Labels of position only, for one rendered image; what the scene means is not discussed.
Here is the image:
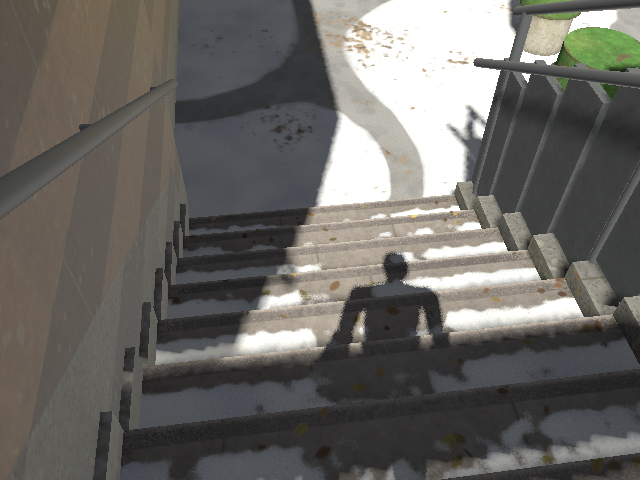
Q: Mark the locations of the stairs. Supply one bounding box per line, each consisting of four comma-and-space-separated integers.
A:
120, 194, 640, 480

